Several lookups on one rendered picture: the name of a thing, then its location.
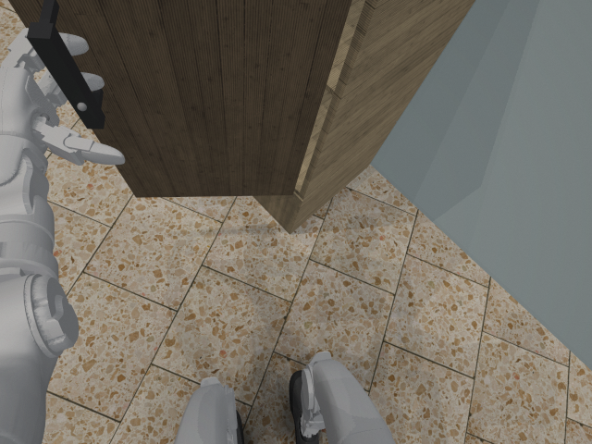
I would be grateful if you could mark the robot left upper arm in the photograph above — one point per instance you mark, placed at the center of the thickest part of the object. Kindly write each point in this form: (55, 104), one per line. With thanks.
(36, 325)

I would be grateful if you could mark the robot thigh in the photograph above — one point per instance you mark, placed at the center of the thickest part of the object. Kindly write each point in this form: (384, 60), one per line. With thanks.
(210, 414)
(349, 415)

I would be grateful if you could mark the left robot hand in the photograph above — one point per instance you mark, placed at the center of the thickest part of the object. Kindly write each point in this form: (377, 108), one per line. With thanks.
(22, 101)

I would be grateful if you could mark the robot left forearm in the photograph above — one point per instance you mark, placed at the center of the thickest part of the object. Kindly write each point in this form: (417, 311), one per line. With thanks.
(27, 223)

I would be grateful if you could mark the cupboard door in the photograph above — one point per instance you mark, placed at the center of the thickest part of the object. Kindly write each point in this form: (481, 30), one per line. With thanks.
(205, 97)

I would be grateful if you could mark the robot left thigh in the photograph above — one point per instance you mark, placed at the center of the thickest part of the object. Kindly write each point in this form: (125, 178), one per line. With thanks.
(210, 414)

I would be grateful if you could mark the robot right thigh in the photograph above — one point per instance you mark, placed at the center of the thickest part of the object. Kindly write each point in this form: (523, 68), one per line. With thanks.
(349, 415)

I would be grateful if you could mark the handle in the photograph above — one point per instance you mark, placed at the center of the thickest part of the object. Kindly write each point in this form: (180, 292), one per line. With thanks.
(50, 47)

